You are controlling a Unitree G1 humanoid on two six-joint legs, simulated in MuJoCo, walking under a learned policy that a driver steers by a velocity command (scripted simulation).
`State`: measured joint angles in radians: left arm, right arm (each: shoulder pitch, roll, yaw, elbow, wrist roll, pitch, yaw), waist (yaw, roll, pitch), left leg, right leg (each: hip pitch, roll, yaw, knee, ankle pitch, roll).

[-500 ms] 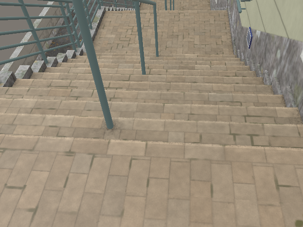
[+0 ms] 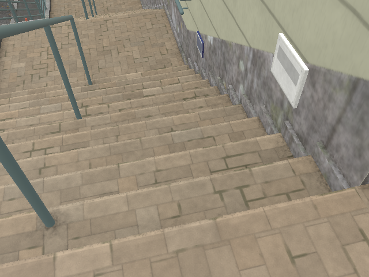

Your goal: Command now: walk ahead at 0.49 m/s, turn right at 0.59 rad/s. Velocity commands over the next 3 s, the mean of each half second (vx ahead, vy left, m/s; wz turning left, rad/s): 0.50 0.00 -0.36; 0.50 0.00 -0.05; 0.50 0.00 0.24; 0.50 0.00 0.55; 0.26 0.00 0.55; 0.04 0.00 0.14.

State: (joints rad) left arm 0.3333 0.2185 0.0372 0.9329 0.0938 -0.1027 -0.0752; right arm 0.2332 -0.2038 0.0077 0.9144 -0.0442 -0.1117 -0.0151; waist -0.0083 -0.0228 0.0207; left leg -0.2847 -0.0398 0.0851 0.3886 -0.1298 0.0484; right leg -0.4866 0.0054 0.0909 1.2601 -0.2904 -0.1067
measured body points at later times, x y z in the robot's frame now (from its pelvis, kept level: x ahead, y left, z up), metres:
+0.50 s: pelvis +0.25 -0.08 +0.00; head +0.28 -0.10 +0.45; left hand +0.41 +0.15 -0.12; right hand +0.21 -0.33 -0.15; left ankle +0.15 +0.08 -0.65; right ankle +0.28 -0.18 -0.74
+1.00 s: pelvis +0.49 -0.07 +0.00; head +0.50 -0.05 +0.45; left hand +0.57 +0.19 -0.15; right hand +0.53 -0.34 -0.12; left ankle +0.53 -0.02 -0.74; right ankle +0.39 -0.19 -0.65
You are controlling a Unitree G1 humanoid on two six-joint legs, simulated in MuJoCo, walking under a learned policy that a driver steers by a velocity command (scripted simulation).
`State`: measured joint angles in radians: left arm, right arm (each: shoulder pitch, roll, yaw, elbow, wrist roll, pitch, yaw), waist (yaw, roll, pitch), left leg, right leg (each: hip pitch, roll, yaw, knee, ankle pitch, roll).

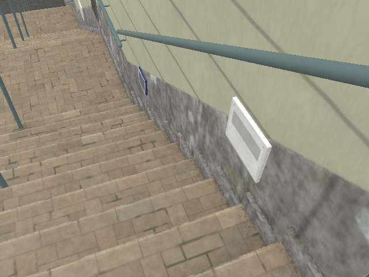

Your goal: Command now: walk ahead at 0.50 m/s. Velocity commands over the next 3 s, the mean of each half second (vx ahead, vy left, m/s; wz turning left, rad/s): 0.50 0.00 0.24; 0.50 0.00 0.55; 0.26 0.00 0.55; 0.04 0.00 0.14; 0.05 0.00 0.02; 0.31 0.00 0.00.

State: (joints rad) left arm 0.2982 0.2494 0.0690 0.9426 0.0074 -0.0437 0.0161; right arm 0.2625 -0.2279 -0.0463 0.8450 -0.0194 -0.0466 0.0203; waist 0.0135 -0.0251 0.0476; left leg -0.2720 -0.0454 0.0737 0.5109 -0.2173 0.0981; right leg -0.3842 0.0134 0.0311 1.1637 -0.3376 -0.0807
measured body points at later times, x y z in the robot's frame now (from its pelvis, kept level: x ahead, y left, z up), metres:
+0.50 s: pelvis +0.22 -0.03 -0.02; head +0.22 -0.02 +0.43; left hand +0.43 +0.24 -0.09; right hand +0.13 -0.30 -0.15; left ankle +0.04 +0.06 -0.74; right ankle +0.43 -0.17 -0.71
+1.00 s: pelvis +0.46 -0.03 -0.23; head +0.48 +0.00 +0.22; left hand +0.28 +0.08 -0.38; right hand +0.72 -0.13 -0.34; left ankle +0.57 +0.19 -0.89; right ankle +0.40 -0.19 -0.90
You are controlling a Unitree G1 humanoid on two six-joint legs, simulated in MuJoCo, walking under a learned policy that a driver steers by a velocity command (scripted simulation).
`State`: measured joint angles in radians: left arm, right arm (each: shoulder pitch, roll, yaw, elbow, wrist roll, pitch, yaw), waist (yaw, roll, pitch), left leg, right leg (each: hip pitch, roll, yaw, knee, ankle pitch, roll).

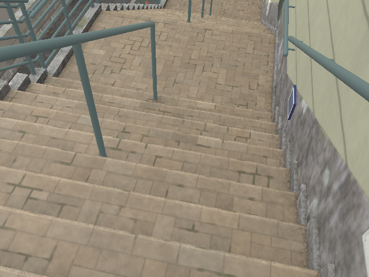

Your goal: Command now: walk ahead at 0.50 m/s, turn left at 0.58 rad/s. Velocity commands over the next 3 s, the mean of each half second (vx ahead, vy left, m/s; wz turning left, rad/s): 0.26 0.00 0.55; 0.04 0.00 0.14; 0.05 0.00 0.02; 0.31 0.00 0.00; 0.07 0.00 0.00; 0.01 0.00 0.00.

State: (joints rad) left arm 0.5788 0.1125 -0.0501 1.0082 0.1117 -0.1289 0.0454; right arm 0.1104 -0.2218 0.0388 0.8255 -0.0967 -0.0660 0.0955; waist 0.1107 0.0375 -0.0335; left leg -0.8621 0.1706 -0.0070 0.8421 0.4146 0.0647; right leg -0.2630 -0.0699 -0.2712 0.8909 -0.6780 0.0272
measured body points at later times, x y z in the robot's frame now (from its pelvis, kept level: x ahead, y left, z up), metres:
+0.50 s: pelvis +0.24 +0.06 -0.13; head +0.26 +0.07 +0.32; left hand +0.32 +0.33 -0.24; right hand +0.35 -0.17 -0.26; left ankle +0.24 +0.16 -0.84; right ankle +0.28 -0.06 -0.79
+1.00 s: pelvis +0.28 +0.07 -0.11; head +0.29 +0.09 +0.34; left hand +0.27 +0.34 -0.24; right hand +0.46 -0.14 -0.23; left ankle +0.24 +0.18 -0.84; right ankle +0.25 -0.08 -0.84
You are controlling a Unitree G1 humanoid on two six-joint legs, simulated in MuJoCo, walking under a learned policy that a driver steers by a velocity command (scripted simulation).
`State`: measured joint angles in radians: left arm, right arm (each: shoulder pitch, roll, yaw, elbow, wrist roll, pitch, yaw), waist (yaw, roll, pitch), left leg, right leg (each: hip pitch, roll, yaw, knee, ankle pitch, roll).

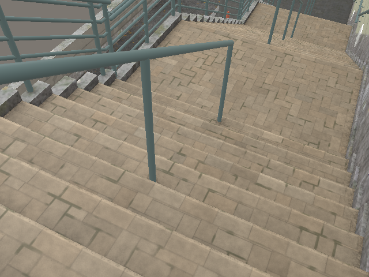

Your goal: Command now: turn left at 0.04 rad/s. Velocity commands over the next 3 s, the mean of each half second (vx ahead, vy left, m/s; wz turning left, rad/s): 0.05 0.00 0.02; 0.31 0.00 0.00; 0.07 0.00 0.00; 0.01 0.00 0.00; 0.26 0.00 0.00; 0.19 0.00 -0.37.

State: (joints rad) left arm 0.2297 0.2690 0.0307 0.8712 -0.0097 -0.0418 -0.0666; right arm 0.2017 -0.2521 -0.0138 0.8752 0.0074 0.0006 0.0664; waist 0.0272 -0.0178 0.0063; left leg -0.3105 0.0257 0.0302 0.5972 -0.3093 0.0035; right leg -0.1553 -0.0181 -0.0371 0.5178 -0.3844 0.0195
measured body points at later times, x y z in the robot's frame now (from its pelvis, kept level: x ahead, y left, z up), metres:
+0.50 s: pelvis -0.01 +0.00 +0.01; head -0.02 +0.00 +0.46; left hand -0.02 +0.25 -0.15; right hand +0.01 -0.26 -0.15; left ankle +0.00 +0.11 -0.73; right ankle -0.07 -0.13 -0.73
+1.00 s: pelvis +0.12 -0.04 -0.05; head +0.14 -0.05 +0.40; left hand -0.02 +0.18 -0.18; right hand +0.27 -0.27 -0.19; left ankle +0.29 +0.06 -0.73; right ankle -0.02 -0.10 -0.73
